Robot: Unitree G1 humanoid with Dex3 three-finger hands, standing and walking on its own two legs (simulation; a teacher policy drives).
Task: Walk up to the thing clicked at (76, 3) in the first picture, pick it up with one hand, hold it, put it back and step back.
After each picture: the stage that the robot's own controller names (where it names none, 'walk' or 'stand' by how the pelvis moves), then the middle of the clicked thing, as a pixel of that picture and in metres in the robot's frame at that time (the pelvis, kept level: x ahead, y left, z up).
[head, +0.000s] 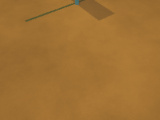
stand; (76, 0) +2.30 +0.12 -0.72
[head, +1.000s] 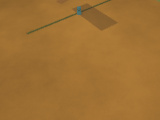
walk; (79, 10) +2.17 +0.23 -0.72
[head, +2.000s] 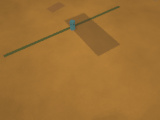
walk; (72, 25) +1.56 +0.25 -0.72
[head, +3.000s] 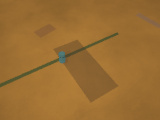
walk; (62, 57) +1.07 +0.25 -0.71
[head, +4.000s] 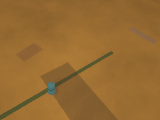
walk; (51, 88) +0.72 +0.22 -0.70
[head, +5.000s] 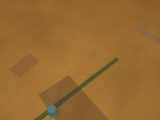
stand; (52, 111) +0.45 +0.20 -0.69
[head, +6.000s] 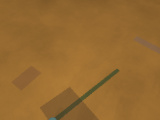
stand; out of the picture +0.42 +0.21 -0.72
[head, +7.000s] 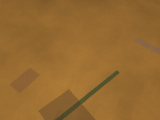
stand; out of the picture +0.39 +0.21 -0.73
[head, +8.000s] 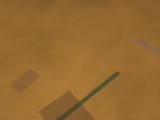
stand; out of the picture +0.39 +0.21 -0.73
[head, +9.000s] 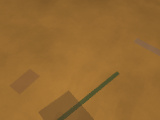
stand; out of the picture +0.38 +0.21 -0.73
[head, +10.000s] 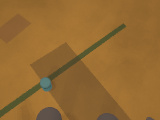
go down; (46, 84) +0.44 +0.20 -0.55
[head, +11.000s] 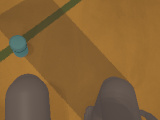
go down; (19, 47) +0.47 +0.26 -0.30
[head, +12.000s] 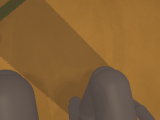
close in; out of the picture +0.45 +0.29 -0.25
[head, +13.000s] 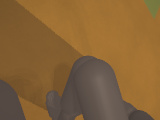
close; out of the picture +0.43 +0.32 -0.22
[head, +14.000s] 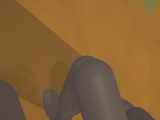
lift; out of the picture +0.41 +0.30 -0.22
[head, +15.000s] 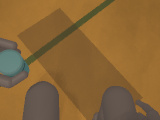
lift; (14, 66) +0.34 +0.23 -0.04
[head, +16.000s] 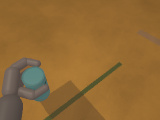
hold; (37, 84) +0.32 +0.16 +0.03
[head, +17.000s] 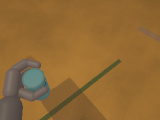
hold; (37, 85) +0.32 +0.16 +0.01
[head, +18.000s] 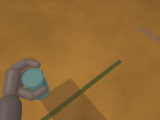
hold; (37, 84) +0.32 +0.17 +0.01
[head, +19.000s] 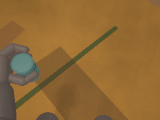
crouch; (27, 68) +0.38 +0.19 -0.05
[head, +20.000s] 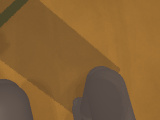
lower; out of the picture +0.47 +0.29 -0.12
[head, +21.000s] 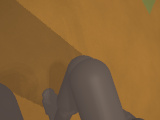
lower; out of the picture +0.42 +0.33 -0.23
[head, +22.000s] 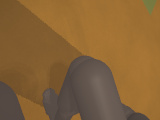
lower; out of the picture +0.42 +0.33 -0.23
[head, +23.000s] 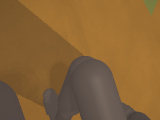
lower; out of the picture +0.42 +0.33 -0.22
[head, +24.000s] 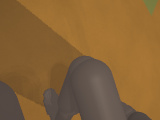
lower; out of the picture +0.42 +0.33 -0.22
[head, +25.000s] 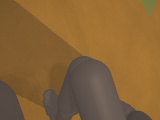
open; out of the picture +0.42 +0.32 -0.23
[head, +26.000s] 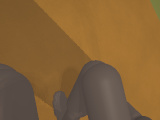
stand; out of the picture +0.43 +0.31 -0.24
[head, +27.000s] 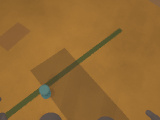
stand; (45, 92) +0.43 +0.21 -0.56
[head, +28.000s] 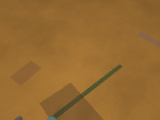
stand; out of the picture +0.41 +0.20 -0.67
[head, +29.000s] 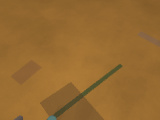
stand; out of the picture +0.41 +0.20 -0.67
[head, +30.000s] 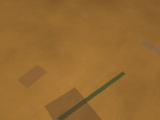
stand; out of the picture +0.42 +0.17 -0.72
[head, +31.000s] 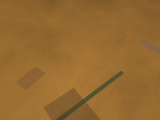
stand; out of the picture +0.41 +0.19 -0.73
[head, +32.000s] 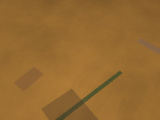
stand; out of the picture +0.40 +0.21 -0.73
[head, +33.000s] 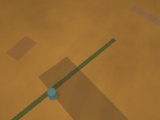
walk; (52, 94) +0.49 +0.18 -0.71
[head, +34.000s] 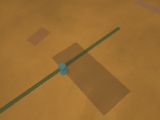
walk; (62, 69) +0.81 +0.25 -0.70
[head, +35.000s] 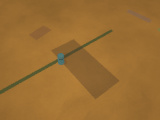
stand; (60, 59) +1.07 +0.21 -0.71
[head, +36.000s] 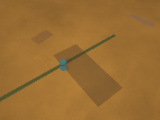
stand; (63, 64) +1.01 +0.19 -0.72
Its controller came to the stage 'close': yes
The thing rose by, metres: 0.72
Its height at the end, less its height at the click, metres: +0.00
